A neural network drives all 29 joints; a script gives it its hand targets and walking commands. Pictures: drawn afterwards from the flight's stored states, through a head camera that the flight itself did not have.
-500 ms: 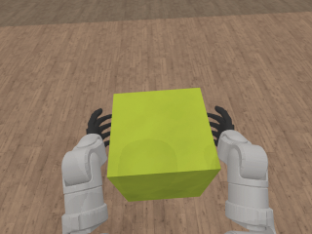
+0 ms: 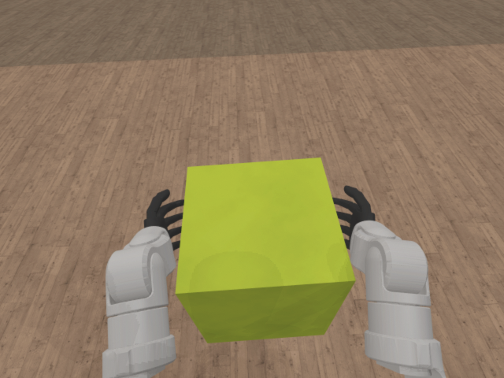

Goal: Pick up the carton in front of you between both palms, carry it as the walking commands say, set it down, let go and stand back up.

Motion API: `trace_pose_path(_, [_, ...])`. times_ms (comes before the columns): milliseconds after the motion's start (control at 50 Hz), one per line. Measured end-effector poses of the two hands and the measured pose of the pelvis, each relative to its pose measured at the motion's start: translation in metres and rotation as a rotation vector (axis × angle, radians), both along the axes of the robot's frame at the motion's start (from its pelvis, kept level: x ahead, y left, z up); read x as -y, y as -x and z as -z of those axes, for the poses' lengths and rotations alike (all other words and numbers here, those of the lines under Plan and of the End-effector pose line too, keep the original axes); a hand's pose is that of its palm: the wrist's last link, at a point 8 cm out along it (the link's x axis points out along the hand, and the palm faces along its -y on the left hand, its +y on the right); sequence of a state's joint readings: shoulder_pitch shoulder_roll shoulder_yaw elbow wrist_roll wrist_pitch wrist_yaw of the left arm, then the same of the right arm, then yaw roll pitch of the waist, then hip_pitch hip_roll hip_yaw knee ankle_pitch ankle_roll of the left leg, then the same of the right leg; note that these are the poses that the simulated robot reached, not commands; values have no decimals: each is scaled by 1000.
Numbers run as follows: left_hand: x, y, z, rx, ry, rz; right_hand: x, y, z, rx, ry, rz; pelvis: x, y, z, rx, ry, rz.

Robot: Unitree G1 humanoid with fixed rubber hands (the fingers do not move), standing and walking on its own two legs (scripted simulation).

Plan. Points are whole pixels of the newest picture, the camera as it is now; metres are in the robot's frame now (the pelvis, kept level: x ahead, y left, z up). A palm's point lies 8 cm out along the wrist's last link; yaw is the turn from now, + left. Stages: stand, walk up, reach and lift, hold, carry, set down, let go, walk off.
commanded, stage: carry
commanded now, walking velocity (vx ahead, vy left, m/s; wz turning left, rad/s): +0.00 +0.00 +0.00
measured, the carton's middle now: (260, 256) +0.33 +0.00 +0.04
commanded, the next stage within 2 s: none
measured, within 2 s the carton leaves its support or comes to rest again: neither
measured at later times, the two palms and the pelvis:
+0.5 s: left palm (149, 257) +0.28 +0.16 +0.12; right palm (367, 252) +0.27 -0.14 +0.12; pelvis -0.04 +0.00 +0.00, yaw +0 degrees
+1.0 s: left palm (144, 187) +0.37 +0.17 +0.16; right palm (345, 187) +0.36 -0.13 +0.16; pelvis +0.03 +0.03 +0.01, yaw +1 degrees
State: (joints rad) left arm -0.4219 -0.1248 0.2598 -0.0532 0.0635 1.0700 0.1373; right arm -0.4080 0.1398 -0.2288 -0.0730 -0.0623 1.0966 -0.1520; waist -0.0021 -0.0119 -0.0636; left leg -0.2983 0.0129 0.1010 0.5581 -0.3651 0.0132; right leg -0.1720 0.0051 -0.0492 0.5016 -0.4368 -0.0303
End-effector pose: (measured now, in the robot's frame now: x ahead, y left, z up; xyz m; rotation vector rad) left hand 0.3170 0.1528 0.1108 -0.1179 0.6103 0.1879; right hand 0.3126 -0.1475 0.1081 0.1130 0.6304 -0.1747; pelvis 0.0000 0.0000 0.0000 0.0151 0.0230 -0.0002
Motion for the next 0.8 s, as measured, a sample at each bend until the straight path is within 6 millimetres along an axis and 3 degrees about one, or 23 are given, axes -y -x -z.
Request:
trace_pose_path(620, [-4,44,-9,-1,-5,2,-4,44,-9,0,-1,2,-5,46,-3,15,9,1])
trace_pose_path(720, [-8,38,-18,34,8,-5,-8,36,-21,35,4,-5,-8,37,-2,6,11,-1])
trace_pose_path(800, [-18,17,-32,84,4,0,-17,15,-37,87,17,-5,-18,21,3,-1,8,0])
